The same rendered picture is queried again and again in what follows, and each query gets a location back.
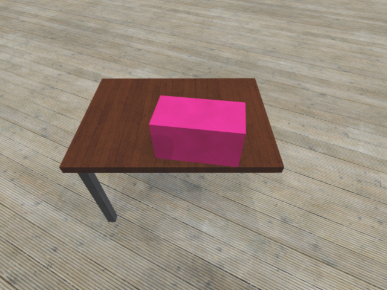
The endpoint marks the carton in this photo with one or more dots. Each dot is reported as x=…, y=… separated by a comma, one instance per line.
x=198, y=130

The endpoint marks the table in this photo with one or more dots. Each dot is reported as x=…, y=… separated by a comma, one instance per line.
x=114, y=134

